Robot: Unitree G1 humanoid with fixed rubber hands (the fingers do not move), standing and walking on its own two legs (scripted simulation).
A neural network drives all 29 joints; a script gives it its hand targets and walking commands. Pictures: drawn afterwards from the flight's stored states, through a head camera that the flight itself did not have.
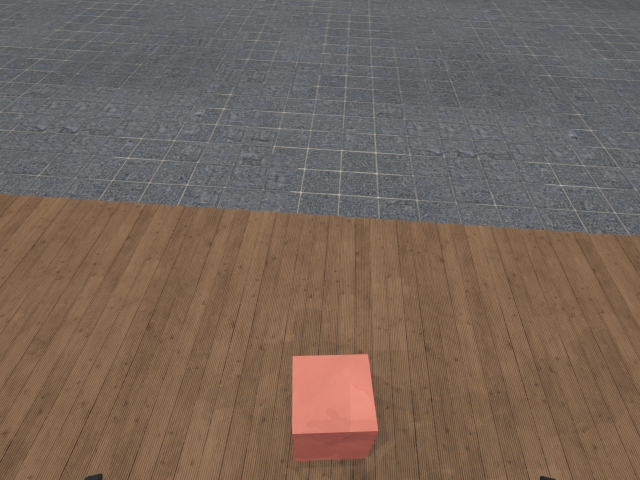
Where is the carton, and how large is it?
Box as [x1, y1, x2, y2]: [292, 354, 377, 460]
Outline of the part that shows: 367,354 293,356 292,439 294,460 363,458 367,456 377,432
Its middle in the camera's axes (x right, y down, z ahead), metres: +0.03 +0.49 +1.10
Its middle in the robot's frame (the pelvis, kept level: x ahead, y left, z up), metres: +0.45 -0.04 -0.66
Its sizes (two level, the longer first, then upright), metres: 0.210 0.200 0.250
